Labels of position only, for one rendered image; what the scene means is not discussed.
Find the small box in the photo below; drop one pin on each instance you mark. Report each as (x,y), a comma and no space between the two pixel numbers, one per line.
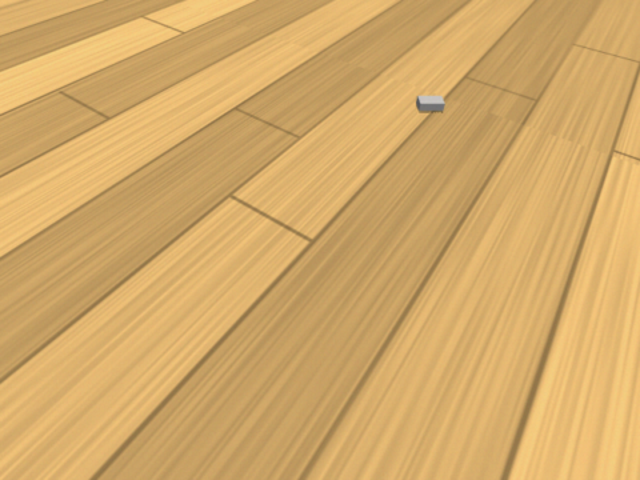
(430,103)

